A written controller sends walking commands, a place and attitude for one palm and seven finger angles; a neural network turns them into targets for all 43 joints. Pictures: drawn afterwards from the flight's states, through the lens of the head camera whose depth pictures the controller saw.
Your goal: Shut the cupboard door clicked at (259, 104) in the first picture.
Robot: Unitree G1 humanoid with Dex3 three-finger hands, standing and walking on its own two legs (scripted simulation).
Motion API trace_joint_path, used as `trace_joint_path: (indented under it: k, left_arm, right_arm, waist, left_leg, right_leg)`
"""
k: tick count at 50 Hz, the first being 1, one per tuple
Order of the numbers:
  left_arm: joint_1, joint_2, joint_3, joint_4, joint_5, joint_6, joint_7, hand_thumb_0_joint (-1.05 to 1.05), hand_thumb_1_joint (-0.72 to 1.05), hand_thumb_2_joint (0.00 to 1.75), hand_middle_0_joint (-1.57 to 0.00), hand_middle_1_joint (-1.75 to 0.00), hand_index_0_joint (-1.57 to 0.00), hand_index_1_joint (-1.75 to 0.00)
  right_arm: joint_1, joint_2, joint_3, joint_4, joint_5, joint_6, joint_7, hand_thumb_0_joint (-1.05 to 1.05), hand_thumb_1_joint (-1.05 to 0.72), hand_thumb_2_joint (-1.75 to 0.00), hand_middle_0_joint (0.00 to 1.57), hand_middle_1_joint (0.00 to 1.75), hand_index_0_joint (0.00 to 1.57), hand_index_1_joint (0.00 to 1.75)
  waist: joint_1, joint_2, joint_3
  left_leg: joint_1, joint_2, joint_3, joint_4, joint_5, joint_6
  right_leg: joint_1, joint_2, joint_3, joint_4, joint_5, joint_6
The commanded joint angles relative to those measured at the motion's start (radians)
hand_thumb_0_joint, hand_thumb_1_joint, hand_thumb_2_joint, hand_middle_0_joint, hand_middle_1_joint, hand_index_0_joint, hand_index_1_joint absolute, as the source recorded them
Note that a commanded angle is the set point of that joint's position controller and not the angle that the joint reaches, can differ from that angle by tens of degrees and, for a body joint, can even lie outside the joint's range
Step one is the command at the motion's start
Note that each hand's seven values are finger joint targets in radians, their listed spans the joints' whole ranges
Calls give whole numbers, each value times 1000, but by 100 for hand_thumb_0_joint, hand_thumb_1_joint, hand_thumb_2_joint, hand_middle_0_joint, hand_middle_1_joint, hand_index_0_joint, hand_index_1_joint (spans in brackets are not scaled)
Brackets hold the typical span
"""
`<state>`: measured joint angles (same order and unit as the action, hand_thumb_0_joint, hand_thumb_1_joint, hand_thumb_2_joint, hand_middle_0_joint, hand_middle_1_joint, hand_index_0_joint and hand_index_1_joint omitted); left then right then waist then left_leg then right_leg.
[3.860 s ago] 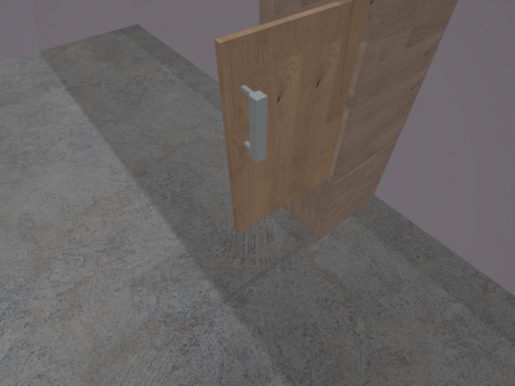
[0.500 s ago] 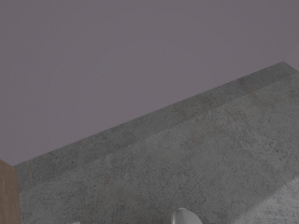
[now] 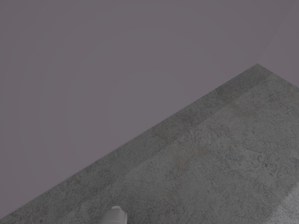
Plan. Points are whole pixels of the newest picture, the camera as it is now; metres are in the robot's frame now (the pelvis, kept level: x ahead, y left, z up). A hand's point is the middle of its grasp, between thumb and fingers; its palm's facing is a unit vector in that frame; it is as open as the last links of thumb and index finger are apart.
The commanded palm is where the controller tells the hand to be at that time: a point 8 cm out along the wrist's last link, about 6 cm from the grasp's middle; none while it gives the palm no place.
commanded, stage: turn to face it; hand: left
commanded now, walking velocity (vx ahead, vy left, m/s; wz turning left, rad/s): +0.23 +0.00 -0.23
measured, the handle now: out of the picture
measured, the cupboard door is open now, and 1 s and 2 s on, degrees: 88 88 88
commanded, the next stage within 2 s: none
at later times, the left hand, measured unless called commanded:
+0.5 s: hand (93, 186) +0.25 +0.20 -0.16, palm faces +0.17 -0.96 -0.23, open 7.3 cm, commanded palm none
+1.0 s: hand (78, 200) +0.20 +0.24 -0.17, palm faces +0.47 -0.84 -0.29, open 7.4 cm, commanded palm none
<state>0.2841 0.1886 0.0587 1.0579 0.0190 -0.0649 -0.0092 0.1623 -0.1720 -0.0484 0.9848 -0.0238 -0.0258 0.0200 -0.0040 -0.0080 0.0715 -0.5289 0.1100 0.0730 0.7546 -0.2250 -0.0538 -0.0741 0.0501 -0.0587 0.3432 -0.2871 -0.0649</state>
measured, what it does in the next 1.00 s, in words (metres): walks ahead, turning left: left foot, then right foot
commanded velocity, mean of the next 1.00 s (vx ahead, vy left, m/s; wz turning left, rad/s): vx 0.00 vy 0.00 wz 0.57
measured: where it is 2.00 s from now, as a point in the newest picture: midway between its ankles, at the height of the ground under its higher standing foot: (156, 212)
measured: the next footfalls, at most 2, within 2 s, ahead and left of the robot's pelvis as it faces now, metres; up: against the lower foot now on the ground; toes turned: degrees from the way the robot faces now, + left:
left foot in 0.10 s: +0.20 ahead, +0.13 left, +0.00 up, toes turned +5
right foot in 0.44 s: +0.22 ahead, -0.11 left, +0.00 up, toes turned +4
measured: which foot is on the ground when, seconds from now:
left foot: up 0.00-0.08, down 0.10-0.44, up 0.46-0.74, down 0.76-1.00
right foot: down 0.00-0.10, up 0.12-0.42, down 0.44-0.74, up 0.76-1.00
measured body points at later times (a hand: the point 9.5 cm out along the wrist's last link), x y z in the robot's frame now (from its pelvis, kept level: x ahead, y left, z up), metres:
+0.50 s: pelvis +0.16 +0.00 -0.01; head +0.19 -0.01 +0.44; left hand +0.24 +0.25 -0.15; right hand +0.21 -0.24 -0.17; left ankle +0.15 +0.12 -0.72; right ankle +0.18 -0.11 -0.74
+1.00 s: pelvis +0.22 +0.00 -0.01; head +0.27 +0.02 +0.43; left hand +0.18 +0.28 -0.15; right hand +0.43 -0.19 -0.15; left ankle +0.19 +0.13 -0.74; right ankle +0.28 -0.12 -0.71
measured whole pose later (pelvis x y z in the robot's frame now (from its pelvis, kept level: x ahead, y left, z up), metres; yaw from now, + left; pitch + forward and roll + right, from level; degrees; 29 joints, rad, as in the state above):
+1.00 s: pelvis +0.22 +0.00 -0.01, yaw +28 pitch +1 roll +0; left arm 0.17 0.25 0.07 0.89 0.02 0.05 0.01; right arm 0.14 -0.25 -0.06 0.90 -0.03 0.04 0.01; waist -0.01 0.01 0.10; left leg -0.34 0.01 -0.02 0.58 -0.25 0.00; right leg -0.40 -0.06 -0.03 0.84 -0.45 0.07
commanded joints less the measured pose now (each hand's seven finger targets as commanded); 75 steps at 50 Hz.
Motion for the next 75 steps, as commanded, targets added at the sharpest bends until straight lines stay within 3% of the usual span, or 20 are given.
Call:
trace_joint_path:
  k: [1,3,5,6,12,19,23,34,36,37,38,50,51,53,58,66,69,70,71,75]
  left_arm:
    - [64,133,19,-14,-7,-17,15,0,90,90,-20,-30,-20,-30]
    - [39,124,17,-22,-10,-11,19,0,90,90,-20,-30,-20,-30]
    - [138,49,-2,-38,-21,-8,18,0,90,90,-20,-30,-20,-30]
    - [72,65,-6,-57,-9,-6,26,0,90,90,-20,-30,-20,-30]
    - [27,8,-14,-48,-3,43,16,0,90,90,-20,-30,-20,-30]
    - [-3,63,21,-103,-3,58,27,0,90,90,-20,-30,-20,-30]
    - [10,217,54,-143,10,50,43,0,90,90,-20,-30,-20,-30]
    - [-40,224,46,-175,5,47,38,0,90,90,-20,-30,-20,-30]
    - [-58,208,43,-205,-6,51,31,0,90,90,-20,-30,-20,-30]
    - [-74,132,25,-247,-15,57,25,0,90,90,-20,-30,-20,-30]
    - [-121,141,20,-281,-3,71,35,0,90,90,-20,-30,-20,-30]
    - [-18,125,29,-224,-3,83,21,0,90,90,-20,-30,-20,-30]
    - [31,147,38,-218,-1,75,25,0,90,90,-20,-30,-20,-30]
    - [47,298,60,-240,20,61,36,0,90,90,-20,-30,-20,-30]
    - [-92,171,24,-271,8,52,46,0,90,90,-20,-30,-20,-30]
    - [7,238,50,-217,11,54,41,0,90,90,-20,-30,-20,-30]
    - [-27,211,52,-231,-5,65,30,0,90,90,-20,-30,-20,-30]
    - [-48,140,36,-274,-11,71,22,0,90,90,-20,-30,-20,-30]
    - [-125,140,25,-313,2,83,29,0,90,90,-20,-30,-20,-30]
    - [-140,138,34,-254,0,98,23,0,90,90,-20,-30,-20,-30]
  right_arm:
    - [-28,-68,-6,-62,4,-29,-5,0,-90,-90,20,30,20,30]
    - [158,-122,-17,1,-3,-37,-22,0,-90,-90,20,30,20,30]
    - [369,-271,-40,49,-18,-32,-39,0,-90,-90,20,30,20,30]
    - [333,-255,-34,44,-10,-17,-43,0,-90,-90,20,30,20,30]
    - [100,-148,-2,-9,-1,-25,-55,0,-90,-90,20,30,20,30]
    - [49,-178,-32,-43,1,27,-44,0,-90,-90,20,30,20,30]
    - [13,-121,-40,-89,4,48,-21,0,-90,-90,20,30,20,30]
    - [4,-101,-17,-124,9,54,6,0,-90,-90,20,30,20,30]
    - [134,-194,-43,-101,-4,44,1,0,-90,-90,20,30,20,30]
    - [209,-312,-73,-104,-9,39,-4,0,-90,-90,20,30,20,30]
    - [254,-354,-76,-86,0,48,-11,0,-90,-90,20,30,20,30]
    - [-57,-275,-68,-172,-2,60,-23,0,-90,-90,20,30,20,30]
    - [-80,-255,-66,-184,4,63,-20,0,-90,-90,20,30,20,30]
    - [-96,-156,-56,-226,12,64,-6,0,-90,-90,20,30,20,30]
    - [-57,-136,-48,-157,9,86,10,0,-90,-90,20,30,20,30]
    - [-98,-105,-25,-172,18,67,12,0,-90,-90,20,30,20,30]
    - [35,-194,-47,-141,7,52,6,0,-90,-90,20,30,20,30]
    - [104,-313,-78,-139,-3,48,-2,0,-90,-90,20,30,20,30]
    - [165,-352,-84,-117,-2,58,-10,0,-90,-90,20,30,20,30]
    - [11,-260,-58,-150,-3,45,-37,0,-90,-90,20,30,20,30]
  waist:
    - [1,-96,-28]
    - [-87,-20,-91]
    - [-113,316,-294]
    - [-112,187,-221]
    - [13,106,-128]
    - [35,133,-104]
    - [72,-261,-83]
    - [4,-182,-110]
    - [-73,-27,-218]
    - [-108,301,-262]
    - [-123,225,-285]
    - [21,162,-109]
    - [51,110,-112]
    - [78,-333,-78]
    - [-8,-204,-83]
    - [42,-200,-131]
    - [-39,-26,-187]
    - [-80,289,-207]
    - [-107,248,-187]
    - [-24,191,-91]
  left_leg:
    - [90,-45,33,-150,45,32]
    - [405,-50,19,-260,168,62]
    - [736,357,-480,-356,495,289]
    - [585,350,-487,-402,427,314]
    - [276,138,-223,-425,513,223]
    - [134,67,-303,-374,160,174]
    - [-56,-114,-53,219,-374,23]
    - [149,-116,90,-127,-95,18]
    - [469,-32,3,-273,264,69]
    - [626,273,-416,-308,697,232]
    - [594,360,-476,-322,724,322]
    - [171,80,-323,-337,147,178]
    - [100,34,-301,-271,63,142]
    - [-103,-185,-78,219,-396,16]
    - [-32,-80,-73,419,-219,-11]
    - [131,-105,40,-65,-211,4]
    - [465,-22,-54,-333,139,60]
    - [601,265,-449,-366,510,217]
    - [544,355,-497,-375,553,318]
    - [355,152,-336,-399,380,225]
  right_leg:
    - [54,-261,154,-16,578,-94]
    - [-80,-204,98,204,592,-42]
    - [-384,2,-26,760,-308,40]
    - [-408,-18,48,882,-350,32]
    - [-270,-109,32,557,-149,100]
    - [-73,-70,-3,191,22,106]
    - [-39,-538,371,-101,102,-121]
    - [39,-377,-100,214,776,8]
    - [-154,-339,-138,465,531,80]
    - [-442,-179,-141,730,-231,155]
    - [-483,-149,1,853,-419,139]
    - [-149,-58,-12,281,-47,126]
    - [-51,-86,7,132,27,119]
    - [-44,-533,470,-136,25,-61]
    - [-82,-367,79,10,438,-46]
    - [53,-419,-8,123,625,-41]
    - [-179,-365,-117,372,367,75]
    - [-469,-209,-146,603,-247,161]
    - [-532,-175,-29,744,-412,150]
    - [-495,-159,62,804,-168,151]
